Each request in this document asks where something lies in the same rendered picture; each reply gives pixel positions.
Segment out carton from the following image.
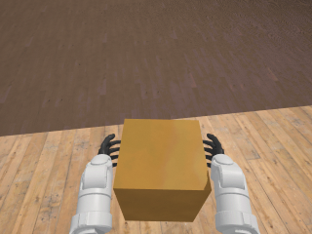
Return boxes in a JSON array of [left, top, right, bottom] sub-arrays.
[[113, 119, 212, 222]]

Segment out robot left hand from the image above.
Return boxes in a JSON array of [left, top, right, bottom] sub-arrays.
[[97, 134, 121, 168]]

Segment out robot right hand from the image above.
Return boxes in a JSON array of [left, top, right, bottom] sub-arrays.
[[203, 134, 224, 168]]

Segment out robot left forearm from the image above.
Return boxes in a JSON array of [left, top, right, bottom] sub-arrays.
[[69, 154, 113, 234]]

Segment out robot right forearm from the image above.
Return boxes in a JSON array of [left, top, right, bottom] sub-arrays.
[[211, 154, 260, 234]]

